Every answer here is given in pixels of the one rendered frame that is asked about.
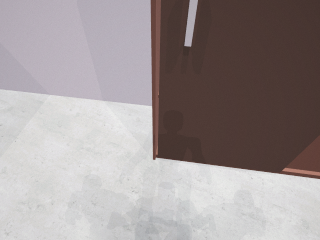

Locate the handle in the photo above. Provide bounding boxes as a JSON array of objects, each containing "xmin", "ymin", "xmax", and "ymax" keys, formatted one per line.
[{"xmin": 184, "ymin": 0, "xmax": 198, "ymax": 47}]

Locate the wardrobe door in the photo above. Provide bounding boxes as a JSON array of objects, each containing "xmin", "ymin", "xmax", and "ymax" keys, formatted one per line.
[
  {"xmin": 157, "ymin": 0, "xmax": 320, "ymax": 173},
  {"xmin": 285, "ymin": 135, "xmax": 320, "ymax": 172}
]

